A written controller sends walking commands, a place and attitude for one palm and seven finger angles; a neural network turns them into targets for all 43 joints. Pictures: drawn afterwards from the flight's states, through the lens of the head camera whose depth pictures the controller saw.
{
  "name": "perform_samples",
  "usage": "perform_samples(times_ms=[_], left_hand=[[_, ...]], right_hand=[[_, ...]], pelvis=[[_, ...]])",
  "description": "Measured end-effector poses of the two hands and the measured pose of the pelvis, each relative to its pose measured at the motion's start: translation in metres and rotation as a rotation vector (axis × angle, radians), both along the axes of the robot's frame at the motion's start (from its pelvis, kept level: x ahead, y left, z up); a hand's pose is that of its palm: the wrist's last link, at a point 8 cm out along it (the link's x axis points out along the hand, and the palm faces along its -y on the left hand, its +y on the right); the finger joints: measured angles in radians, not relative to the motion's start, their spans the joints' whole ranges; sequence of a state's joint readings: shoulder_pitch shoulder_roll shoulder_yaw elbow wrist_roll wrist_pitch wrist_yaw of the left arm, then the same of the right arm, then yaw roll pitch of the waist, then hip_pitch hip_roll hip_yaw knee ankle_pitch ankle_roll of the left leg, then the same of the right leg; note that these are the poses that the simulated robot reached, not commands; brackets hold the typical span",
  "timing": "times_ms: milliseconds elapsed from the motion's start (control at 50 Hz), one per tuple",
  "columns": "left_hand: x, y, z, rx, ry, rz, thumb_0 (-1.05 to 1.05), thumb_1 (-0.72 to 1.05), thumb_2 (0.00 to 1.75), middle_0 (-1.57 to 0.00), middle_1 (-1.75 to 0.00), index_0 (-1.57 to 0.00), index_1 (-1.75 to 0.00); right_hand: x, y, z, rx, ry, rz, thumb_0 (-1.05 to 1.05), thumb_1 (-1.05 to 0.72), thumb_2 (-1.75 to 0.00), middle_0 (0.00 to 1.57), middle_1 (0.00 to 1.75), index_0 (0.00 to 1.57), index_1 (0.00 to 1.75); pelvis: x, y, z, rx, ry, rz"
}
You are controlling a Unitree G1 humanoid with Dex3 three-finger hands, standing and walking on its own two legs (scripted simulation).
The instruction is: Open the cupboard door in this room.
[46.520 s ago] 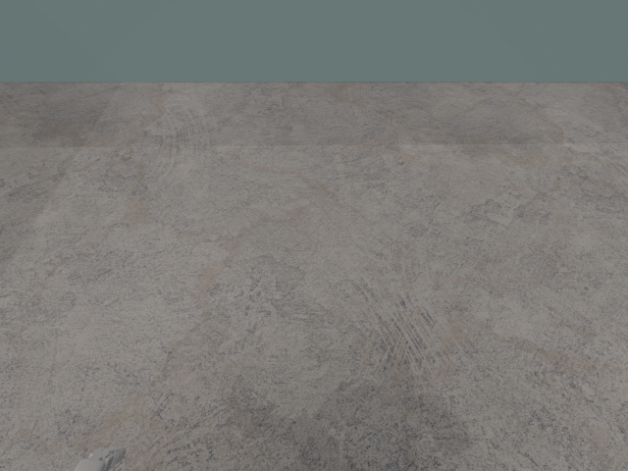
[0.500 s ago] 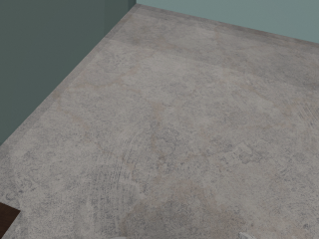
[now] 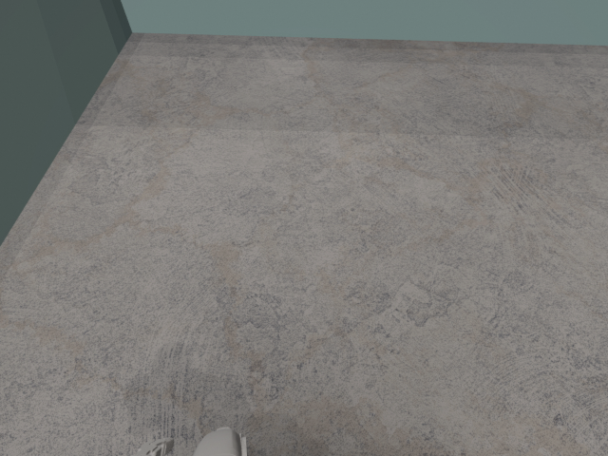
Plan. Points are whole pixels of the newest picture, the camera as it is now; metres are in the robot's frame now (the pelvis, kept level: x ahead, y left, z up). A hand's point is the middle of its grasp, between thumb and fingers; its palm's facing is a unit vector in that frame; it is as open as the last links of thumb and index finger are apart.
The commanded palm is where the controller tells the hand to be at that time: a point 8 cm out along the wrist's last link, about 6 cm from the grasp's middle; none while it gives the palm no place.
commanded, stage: walk to a spot facing it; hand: left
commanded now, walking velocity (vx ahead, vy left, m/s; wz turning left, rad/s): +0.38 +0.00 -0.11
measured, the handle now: out of the picture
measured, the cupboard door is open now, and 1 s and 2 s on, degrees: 41 41 41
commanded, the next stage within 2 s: turn to face it in 0.36 s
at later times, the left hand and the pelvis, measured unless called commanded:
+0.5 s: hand (208, 324) +0.35 +0.17 -0.17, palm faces -0.14 -0.97 -0.19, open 7.3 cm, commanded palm none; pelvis +0.25 -0.01 +0.00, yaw -9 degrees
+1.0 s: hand (221, 262) +0.49 +0.17 -0.19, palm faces +0.10 -0.97 -0.20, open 7.3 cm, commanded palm none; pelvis +0.41 -0.03 -0.01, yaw +5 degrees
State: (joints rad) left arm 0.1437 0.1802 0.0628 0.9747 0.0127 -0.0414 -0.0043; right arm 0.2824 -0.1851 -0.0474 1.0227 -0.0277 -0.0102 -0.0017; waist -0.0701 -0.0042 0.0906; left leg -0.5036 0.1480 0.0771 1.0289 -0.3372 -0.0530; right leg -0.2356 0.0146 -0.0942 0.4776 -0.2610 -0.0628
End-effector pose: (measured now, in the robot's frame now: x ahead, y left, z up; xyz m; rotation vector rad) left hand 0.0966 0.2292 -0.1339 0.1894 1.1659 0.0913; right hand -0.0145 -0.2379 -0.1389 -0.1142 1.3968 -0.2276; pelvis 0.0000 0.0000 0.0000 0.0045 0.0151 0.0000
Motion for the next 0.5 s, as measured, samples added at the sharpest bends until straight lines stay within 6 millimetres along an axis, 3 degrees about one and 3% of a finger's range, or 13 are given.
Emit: perform_samples(times_ms=[140,220,260,320,420,500], left_hand=[[0.007,0.026,-0.011,-0.002,0.133,0.078,-0.01,0.95,0.9,-0.2,-0.3,-0.2,-0.3],[0.02,0.038,-0.029,-0.008,0.23,0.08,-0.01,0.94,0.9,-0.2,-0.3,-0.2,-0.3],[0.039,0.04,-0.028,-0.004,0.255,0.06,0.0,0.93,0.9,-0.2,-0.3,-0.2,-0.3],[0.083,0.035,-0.019,-0.009,0.23,0.038,0.0,0.92,0.9,-0.2,-0.3,-0.2,-0.3],[0.175,0.013,-0.002,-0.02,0.135,-0.023,0.01,0.92,0.9,-0.2,-0.29,-0.2,-0.3],[0.25,-0.011,-0.002,-0.001,0.074,-0.099,0.01,0.92,0.9,-0.2,-0.3,-0.2,-0.3]], right_hand=[[0.151,0.014,0.008,-0.006,-0.193,0.086,0.01,-0.91,-0.9,0.19,0.3,0.2,0.3],[0.215,0.024,0.002,-0.034,-0.289,0.101,0.0,-0.91,-0.9,0.19,0.3,0.2,0.3],[0.228,0.027,0.003,-0.033,-0.295,0.082,0.0,-0.91,-0.9,0.2,0.3,0.2,0.3],[0.23,0.031,0.004,-0.017,-0.24,0.052,0.0,-0.91,-0.9,0.2,0.3,0.2,0.3],[0.218,0.017,0.004,-0.011,-0.096,-0.027,0.0,-0.94,-0.9,0.2,0.3,0.2,0.3],[0.21,0.001,-0.008,0.014,0.014,-0.1,0.0,-0.93,-0.9,0.2,0.3,0.2,0.3]], pelvis=[[0.076,0.012,-0.002,-0.019,-0.005,-0.017],[0.12,0.025,-0.017,-0.018,-0.014,-0.058],[0.138,0.026,-0.015,-0.003,-0.015,-0.077],[0.165,0.024,-0.007,0.007,-0.007,-0.092],[0.211,0.014,0.003,0.004,0.004,-0.128],[0.251,-0.006,-0.004,0.008,-0.001,-0.159]])
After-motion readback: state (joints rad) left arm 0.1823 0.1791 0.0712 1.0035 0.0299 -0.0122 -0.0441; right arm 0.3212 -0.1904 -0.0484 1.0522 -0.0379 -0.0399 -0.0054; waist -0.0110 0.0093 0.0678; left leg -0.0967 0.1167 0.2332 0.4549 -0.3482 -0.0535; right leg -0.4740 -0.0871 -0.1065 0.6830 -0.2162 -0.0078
